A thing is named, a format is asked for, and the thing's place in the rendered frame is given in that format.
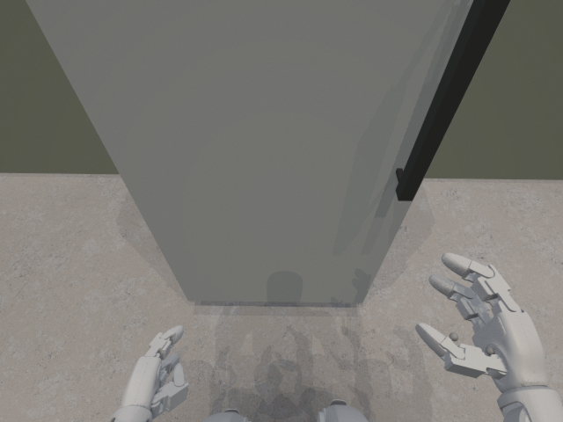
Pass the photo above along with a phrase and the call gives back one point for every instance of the fridge door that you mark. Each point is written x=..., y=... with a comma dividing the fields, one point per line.
x=260, y=139

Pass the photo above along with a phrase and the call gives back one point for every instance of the robot right thigh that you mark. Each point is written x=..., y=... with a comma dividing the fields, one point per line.
x=340, y=413

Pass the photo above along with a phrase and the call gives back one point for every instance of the right robot shin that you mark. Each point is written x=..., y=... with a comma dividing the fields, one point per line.
x=337, y=401

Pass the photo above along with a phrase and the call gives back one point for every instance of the right robot hand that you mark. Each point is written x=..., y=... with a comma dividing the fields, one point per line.
x=519, y=359

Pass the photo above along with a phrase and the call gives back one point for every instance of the handle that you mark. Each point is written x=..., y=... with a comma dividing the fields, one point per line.
x=478, y=30

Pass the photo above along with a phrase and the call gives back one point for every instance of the left robot hand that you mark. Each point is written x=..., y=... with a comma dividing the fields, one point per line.
x=145, y=386

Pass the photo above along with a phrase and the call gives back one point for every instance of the robot right forearm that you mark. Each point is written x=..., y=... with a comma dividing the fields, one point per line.
x=531, y=404

